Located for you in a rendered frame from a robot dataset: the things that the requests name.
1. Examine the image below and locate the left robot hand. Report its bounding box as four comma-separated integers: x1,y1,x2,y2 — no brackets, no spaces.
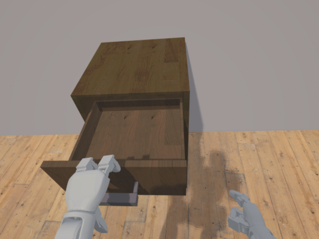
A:
65,155,121,233

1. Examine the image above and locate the drawer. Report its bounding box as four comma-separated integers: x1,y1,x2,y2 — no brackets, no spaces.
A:
40,98,187,196

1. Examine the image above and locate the robot right forearm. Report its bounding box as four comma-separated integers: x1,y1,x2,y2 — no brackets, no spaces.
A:
249,225,276,239

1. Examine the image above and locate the handle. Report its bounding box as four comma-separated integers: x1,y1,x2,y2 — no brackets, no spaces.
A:
99,182,139,206

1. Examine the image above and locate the right robot hand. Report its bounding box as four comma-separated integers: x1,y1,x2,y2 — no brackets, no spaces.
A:
228,190,266,237

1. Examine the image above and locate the cabinet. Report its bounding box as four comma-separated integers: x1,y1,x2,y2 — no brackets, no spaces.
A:
71,37,190,178

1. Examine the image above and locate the robot left forearm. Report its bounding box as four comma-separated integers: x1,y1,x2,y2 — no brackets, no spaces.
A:
55,210,96,239

